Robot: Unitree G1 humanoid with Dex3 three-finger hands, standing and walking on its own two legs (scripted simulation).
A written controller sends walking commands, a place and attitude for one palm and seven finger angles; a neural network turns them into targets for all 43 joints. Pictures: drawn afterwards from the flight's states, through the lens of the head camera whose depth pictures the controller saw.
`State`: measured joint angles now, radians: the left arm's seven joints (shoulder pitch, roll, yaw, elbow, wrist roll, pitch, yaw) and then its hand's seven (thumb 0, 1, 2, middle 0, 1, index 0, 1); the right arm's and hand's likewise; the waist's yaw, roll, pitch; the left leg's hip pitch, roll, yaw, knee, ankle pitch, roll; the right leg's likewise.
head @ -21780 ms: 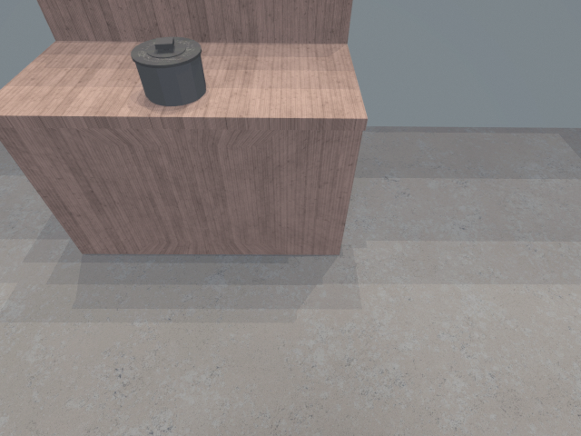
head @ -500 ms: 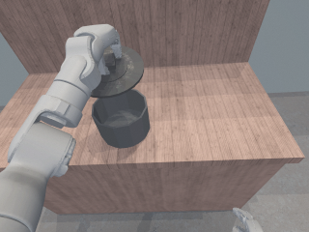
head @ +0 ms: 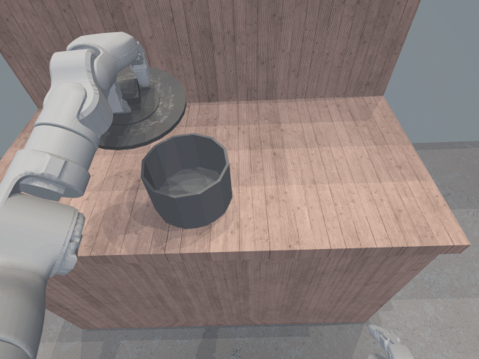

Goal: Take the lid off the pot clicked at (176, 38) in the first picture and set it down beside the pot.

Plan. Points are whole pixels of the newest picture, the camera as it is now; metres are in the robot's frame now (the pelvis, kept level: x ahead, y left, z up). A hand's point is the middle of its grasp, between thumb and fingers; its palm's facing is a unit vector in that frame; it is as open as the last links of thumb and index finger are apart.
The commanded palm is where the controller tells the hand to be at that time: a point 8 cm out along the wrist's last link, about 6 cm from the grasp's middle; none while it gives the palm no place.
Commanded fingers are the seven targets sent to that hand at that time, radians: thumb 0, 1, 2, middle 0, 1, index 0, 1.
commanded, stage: move the lid sideways beside the pot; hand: left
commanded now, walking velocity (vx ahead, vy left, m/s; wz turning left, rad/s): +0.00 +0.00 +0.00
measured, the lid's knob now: (124, 92) +0.48 +0.19 +0.21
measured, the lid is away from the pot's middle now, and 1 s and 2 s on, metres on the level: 0.07 0.18 0.23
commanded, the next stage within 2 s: lower the lid onto the table in 1.54 s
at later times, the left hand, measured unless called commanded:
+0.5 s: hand (85, 90) +0.46 +0.24 +0.24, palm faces -0.21 -0.02 -0.98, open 8.8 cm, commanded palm +0.44 +0.24 +0.30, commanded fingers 0.00 0.45 1.15 -0.82 -0.98 -0.79 -0.97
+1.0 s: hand (47, 99) +0.44 +0.30 +0.23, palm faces -0.25 -0.04 -0.97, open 8.8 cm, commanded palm +0.44 +0.30 +0.30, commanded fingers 0.00 0.45 1.15 -0.82 -0.98 -0.79 -0.97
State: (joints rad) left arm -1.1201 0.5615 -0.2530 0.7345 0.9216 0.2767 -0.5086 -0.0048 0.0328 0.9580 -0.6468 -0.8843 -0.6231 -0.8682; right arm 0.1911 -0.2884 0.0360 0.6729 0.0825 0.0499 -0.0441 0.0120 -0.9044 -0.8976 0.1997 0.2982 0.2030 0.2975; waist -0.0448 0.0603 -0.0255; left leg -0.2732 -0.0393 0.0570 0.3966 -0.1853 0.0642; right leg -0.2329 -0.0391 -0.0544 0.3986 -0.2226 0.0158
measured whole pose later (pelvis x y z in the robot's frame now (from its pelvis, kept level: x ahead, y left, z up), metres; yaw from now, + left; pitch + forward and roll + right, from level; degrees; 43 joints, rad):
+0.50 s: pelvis +0.00 +0.01 +0.00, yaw +1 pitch +4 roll -1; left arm -1.14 0.63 -0.23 0.78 0.94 0.22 -0.52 0.00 0.03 0.96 -0.64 -0.89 -0.62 -0.87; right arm 0.21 -0.28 0.04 0.67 0.09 0.09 -0.04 0.01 -0.90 -0.90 0.20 0.30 0.20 0.30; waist -0.05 0.06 -0.03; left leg -0.30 -0.05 0.05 0.40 -0.17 0.08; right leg -0.25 -0.05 -0.06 0.39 -0.21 0.03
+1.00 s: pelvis -0.01 +0.01 +0.00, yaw +0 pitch +5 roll -1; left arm -1.12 0.77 -0.14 0.85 0.96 0.12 -0.54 -0.01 0.04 0.96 -0.64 -0.88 -0.62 -0.87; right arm 0.22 -0.30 0.03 0.67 0.10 0.11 -0.06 0.01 -0.90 -0.90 0.20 0.30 0.20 0.30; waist -0.05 0.05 -0.01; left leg -0.32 -0.04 0.05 0.41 -0.18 0.07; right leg -0.25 -0.03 -0.06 0.37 -0.19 0.02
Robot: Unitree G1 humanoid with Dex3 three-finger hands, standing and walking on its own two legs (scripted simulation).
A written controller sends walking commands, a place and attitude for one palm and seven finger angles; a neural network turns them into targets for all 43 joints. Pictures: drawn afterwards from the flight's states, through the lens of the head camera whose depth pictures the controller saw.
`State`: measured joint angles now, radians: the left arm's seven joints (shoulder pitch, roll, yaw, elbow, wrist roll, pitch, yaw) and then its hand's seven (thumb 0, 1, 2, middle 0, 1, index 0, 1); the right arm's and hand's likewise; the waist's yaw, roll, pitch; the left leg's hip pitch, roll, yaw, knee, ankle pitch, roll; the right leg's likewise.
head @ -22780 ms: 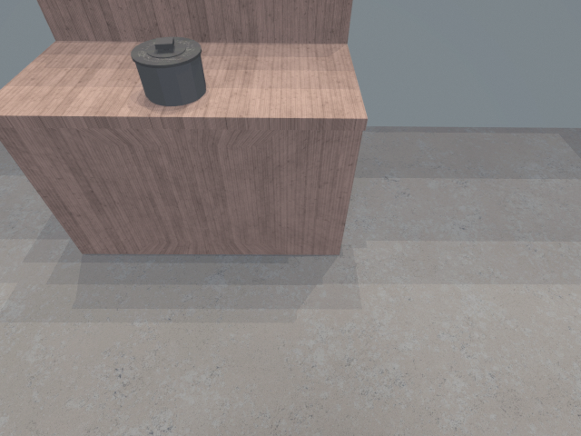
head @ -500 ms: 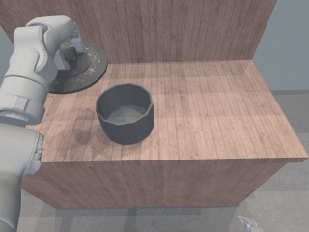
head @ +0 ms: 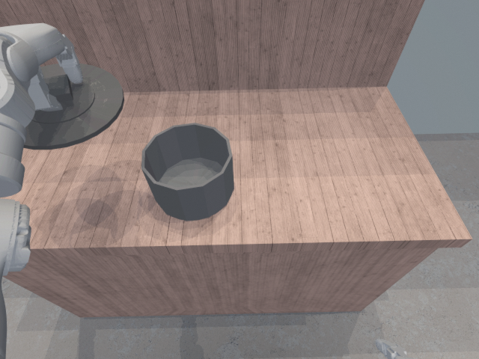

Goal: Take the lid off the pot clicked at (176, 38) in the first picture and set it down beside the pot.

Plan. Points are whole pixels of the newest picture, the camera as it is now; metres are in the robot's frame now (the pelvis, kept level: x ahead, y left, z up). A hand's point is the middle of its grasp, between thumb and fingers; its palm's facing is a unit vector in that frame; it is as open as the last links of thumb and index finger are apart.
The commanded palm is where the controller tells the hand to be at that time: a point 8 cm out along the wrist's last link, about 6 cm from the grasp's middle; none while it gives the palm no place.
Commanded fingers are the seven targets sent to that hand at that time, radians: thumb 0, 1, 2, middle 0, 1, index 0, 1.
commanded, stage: move the lid sideways beside the pot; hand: left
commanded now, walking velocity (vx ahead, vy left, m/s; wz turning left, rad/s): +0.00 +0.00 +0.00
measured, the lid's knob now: (53, 89) +0.47 +0.29 +0.21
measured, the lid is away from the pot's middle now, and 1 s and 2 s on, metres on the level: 0.18 0.23 0.24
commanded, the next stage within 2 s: lower the lid onto the table in 0.54 s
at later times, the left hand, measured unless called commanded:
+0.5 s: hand (8, 87) +0.45 +0.34 +0.23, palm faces -0.27 -0.05 -0.96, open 8.7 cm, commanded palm +0.45 +0.33 +0.30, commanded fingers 0.00 0.45 1.15 -0.82 -0.98 -0.79 -0.97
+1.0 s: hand (22, 101) +0.45 +0.33 +0.20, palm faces -0.30 -0.10 -0.95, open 8.7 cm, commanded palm +0.46 +0.33 +0.27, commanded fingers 0.00 0.45 1.15 -0.82 -0.98 -0.79 -0.97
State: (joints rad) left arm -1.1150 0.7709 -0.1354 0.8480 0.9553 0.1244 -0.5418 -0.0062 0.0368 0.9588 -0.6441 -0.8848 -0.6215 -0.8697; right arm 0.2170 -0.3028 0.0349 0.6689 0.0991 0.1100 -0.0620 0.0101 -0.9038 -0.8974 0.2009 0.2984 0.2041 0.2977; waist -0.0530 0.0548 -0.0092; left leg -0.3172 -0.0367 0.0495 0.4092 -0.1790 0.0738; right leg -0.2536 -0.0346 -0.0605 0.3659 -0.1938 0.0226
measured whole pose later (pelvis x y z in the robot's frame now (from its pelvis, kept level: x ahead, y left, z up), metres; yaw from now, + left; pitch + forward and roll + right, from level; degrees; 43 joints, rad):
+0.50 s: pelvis +0.01 +0.01 +0.00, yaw +0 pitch +7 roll -2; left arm -1.13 0.88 -0.08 0.92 0.97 0.03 -0.55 -0.01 0.04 0.96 -0.64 -0.88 -0.62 -0.87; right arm 0.24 -0.31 0.03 0.69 0.10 0.13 -0.07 0.01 -0.90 -0.90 0.20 0.30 0.20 0.30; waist -0.05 0.05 -0.01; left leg -0.35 -0.04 0.04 0.43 -0.20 0.08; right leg -0.27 -0.03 -0.07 0.35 -0.19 0.03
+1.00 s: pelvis +0.00 +0.01 +0.00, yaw +0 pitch +7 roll -2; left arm -1.11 0.85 -0.07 0.96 0.96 0.01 -0.54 -0.01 0.04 0.96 -0.64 -0.88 -0.62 -0.87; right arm 0.24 -0.30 0.04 0.68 0.10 0.12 -0.07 0.01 -0.90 -0.90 0.20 0.30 0.21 0.30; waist -0.07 0.04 -0.01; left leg -0.36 -0.04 0.05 0.43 -0.19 0.09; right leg -0.28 -0.04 -0.06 0.35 -0.19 0.03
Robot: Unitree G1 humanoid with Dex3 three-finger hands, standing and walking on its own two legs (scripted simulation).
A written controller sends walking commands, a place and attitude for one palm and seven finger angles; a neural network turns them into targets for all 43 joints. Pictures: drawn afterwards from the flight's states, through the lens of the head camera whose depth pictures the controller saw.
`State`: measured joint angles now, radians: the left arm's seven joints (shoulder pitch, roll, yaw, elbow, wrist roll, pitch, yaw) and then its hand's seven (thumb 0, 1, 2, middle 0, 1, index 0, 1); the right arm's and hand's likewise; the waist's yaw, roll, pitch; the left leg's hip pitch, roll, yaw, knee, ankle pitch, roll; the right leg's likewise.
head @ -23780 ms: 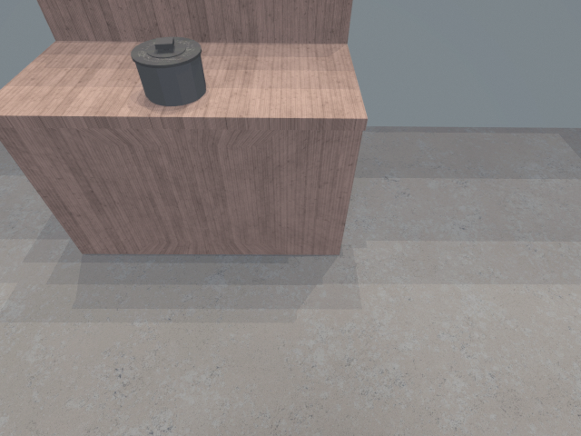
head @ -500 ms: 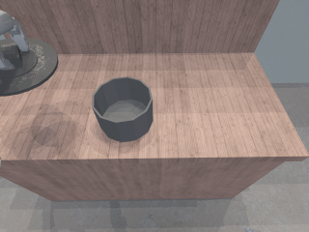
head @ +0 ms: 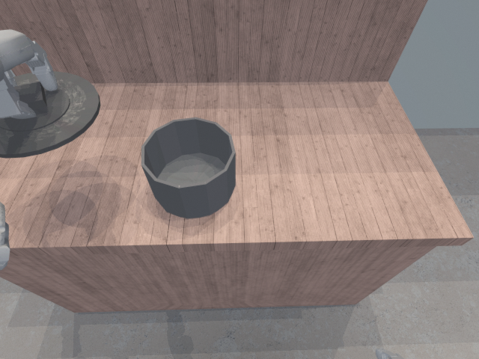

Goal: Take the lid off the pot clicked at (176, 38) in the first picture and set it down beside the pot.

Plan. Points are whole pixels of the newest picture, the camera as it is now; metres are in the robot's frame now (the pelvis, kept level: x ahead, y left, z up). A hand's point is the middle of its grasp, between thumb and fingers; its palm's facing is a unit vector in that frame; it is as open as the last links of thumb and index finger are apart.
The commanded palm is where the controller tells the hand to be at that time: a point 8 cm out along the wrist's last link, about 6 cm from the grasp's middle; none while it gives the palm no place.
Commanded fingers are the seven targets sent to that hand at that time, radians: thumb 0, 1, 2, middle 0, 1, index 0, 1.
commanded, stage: lower the lid onto the table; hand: left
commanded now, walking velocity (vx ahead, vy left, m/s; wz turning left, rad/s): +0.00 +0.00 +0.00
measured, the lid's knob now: (26, 97) +0.47 +0.33 +0.18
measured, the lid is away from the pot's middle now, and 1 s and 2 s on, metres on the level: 0.23 0.24 0.23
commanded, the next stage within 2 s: none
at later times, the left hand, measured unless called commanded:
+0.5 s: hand (29, 110) +0.45 +0.33 +0.17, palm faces -0.36 -0.10 -0.93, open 8.7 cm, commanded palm +0.46 +0.32 +0.24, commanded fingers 0.00 0.45 1.15 -0.82 -0.98 -0.79 -0.97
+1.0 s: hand (36, 127) +0.45 +0.33 +0.14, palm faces -0.39 -0.10 -0.92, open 8.7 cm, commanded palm +0.47 +0.32 +0.20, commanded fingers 0.00 0.45 1.15 -0.82 -0.98 -0.79 -0.97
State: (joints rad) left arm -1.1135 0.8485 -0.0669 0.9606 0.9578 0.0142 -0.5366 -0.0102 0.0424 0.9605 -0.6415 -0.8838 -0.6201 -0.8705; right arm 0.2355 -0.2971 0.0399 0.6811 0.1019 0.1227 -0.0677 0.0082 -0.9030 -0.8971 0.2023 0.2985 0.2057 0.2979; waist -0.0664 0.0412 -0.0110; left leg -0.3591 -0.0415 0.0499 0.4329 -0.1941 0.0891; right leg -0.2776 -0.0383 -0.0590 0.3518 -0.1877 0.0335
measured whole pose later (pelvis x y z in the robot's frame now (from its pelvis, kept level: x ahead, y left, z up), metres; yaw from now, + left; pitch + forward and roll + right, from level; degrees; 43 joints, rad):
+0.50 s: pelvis +0.01 +0.00 +0.00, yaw +0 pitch +8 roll -2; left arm -1.05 0.86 -0.04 1.00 0.95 -0.06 -0.51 -0.01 0.05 0.96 -0.64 -0.88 -0.62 -0.87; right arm 0.27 -0.31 0.02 0.69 0.10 0.12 -0.07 0.01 -0.90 -0.90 0.20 0.30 0.21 0.30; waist -0.08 0.03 -0.02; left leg -0.39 -0.04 0.05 0.46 -0.22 0.09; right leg -0.30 -0.03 -0.05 0.36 -0.20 0.03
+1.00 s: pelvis +0.01 +0.00 +0.00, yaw -1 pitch +9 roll -2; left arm -0.99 0.85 -0.01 1.00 0.95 -0.13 -0.47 -0.01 0.05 0.96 -0.63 -0.88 -0.62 -0.87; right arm 0.27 -0.30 0.01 0.69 0.09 0.14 -0.07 0.01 -0.90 -0.90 0.20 0.30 0.21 0.30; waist -0.08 0.03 -0.03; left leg -0.42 -0.03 0.06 0.49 -0.23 0.09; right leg -0.33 -0.03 -0.05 0.39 -0.21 0.03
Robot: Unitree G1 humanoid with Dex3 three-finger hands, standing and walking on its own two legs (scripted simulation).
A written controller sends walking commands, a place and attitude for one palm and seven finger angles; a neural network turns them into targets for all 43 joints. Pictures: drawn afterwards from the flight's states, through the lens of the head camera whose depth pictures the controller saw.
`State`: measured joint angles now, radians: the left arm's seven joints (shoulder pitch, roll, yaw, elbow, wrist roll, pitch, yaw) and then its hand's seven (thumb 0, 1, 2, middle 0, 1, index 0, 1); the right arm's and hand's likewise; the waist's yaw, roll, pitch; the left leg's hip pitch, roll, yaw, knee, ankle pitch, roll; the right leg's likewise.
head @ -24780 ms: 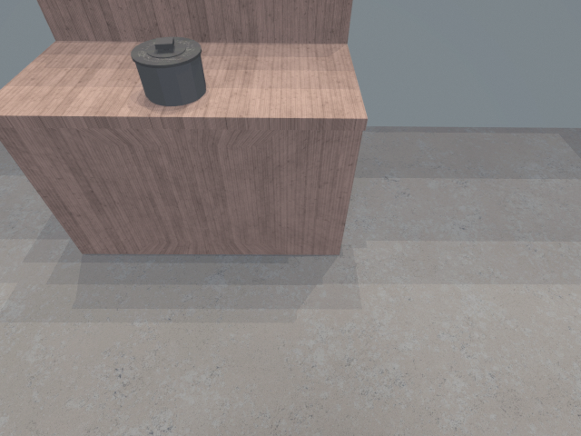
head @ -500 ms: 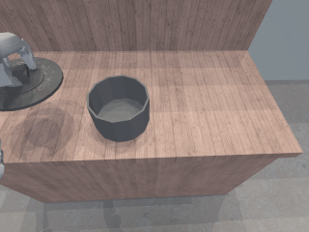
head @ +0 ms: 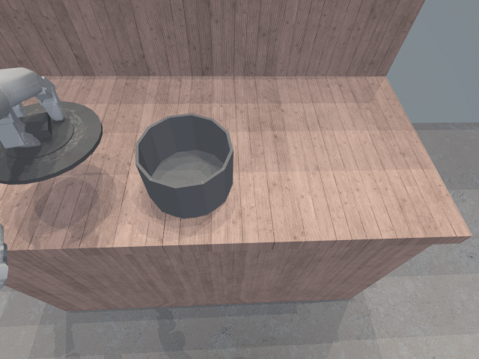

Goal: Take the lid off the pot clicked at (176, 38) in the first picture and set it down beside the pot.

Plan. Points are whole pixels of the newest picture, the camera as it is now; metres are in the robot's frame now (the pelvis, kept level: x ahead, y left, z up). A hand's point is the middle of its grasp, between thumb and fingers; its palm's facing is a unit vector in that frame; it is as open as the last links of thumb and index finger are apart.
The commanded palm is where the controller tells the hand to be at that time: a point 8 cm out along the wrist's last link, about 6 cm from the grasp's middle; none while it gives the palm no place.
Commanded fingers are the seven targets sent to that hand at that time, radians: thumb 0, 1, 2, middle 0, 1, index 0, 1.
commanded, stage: lower the lid onto the table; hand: left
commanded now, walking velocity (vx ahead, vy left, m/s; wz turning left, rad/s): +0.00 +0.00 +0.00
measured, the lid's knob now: (33, 126) +0.46 +0.34 +0.12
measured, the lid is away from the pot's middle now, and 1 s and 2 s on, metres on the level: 0.24 0.23 0.24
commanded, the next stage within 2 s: none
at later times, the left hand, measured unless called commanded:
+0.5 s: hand (28, 146) +0.42 +0.34 +0.11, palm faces -0.44 -0.09 -0.89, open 8.0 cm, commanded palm +0.46 +0.33 +0.17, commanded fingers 0.00 0.45 1.15 -0.82 -0.98 -0.79 -0.97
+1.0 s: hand (49, 147) +0.45 +0.33 +0.08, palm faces -0.46 -0.09 -0.88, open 8.0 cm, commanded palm +0.47 +0.33 +0.14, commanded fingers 0.00 0.45 1.15 -0.82 -0.98 -0.79 -0.97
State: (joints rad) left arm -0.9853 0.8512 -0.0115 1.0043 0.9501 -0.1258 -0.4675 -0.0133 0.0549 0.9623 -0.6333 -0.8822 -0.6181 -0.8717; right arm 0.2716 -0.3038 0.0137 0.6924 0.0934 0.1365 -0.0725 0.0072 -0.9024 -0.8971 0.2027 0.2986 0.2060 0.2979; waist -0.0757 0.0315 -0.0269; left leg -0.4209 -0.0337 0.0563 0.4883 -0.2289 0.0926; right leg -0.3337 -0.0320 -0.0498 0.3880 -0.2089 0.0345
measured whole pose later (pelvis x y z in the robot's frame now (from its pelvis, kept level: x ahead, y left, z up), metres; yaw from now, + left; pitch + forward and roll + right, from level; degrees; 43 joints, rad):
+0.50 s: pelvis -0.01 +0.00 +0.00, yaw +0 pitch +9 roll -2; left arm -0.94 0.84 -0.03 1.06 0.97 -0.15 -0.43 -0.04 0.10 0.98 -0.61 -0.87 -0.68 -0.91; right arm 0.29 -0.30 0.02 0.70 0.10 0.13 -0.09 0.01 -0.90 -0.90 0.20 0.30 0.21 0.30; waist -0.08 0.03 -0.03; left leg -0.45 -0.03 0.06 0.52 -0.23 0.09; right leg -0.37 -0.03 -0.04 0.42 -0.21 0.03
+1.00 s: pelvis +0.00 +0.01 -0.01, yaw -2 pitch +12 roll -3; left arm -0.93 0.84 0.02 1.09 1.00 -0.18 -0.38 -0.03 0.10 0.98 -0.61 -0.87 -0.68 -0.91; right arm 0.33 -0.30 0.01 0.72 0.09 0.11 -0.10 0.01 -0.90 -0.90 0.20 0.30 0.21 0.30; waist -0.11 0.03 -0.04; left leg -0.52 -0.02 0.08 0.56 -0.26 0.10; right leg -0.44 -0.02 -0.03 0.46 -0.23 0.03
